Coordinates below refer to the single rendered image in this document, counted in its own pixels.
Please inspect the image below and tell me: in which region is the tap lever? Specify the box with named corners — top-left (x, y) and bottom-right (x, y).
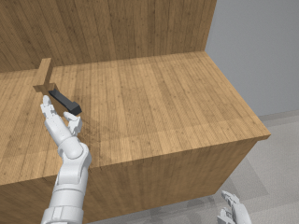
top-left (49, 89), bottom-right (82, 116)

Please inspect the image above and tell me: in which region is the robot left forearm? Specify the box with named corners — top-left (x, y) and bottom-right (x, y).
top-left (40, 136), bottom-right (92, 224)

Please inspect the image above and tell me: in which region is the robot left hand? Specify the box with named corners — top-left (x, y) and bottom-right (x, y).
top-left (40, 95), bottom-right (83, 147)

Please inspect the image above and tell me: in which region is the counter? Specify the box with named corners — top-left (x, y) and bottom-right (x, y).
top-left (0, 0), bottom-right (271, 224)

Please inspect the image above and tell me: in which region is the robot right hand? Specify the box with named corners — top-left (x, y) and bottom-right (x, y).
top-left (217, 190), bottom-right (252, 224)

